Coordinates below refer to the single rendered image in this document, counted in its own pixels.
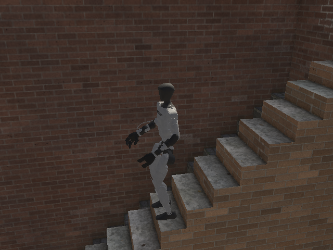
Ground stairs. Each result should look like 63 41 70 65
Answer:
85 55 333 250

